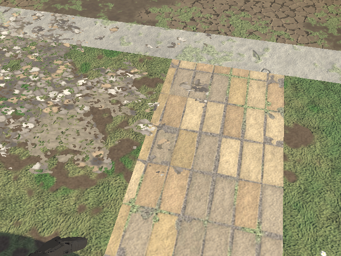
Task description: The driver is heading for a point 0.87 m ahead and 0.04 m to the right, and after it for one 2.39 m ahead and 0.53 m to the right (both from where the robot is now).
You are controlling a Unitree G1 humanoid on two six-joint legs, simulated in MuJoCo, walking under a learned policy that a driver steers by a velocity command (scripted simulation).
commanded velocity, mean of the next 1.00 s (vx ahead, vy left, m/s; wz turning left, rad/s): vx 0.50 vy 0.00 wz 0.00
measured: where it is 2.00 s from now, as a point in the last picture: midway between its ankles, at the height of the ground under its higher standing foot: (159, 116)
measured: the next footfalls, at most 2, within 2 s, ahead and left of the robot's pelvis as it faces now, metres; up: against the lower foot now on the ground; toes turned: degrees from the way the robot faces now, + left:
right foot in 0.02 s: +0.19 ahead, -0.12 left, +0.00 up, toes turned -1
left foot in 0.56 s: +0.49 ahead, +0.12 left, +0.00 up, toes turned +2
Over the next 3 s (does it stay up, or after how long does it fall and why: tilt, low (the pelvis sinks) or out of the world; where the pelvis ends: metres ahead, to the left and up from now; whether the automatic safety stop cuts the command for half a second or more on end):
stays up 1.55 -0.10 -0.01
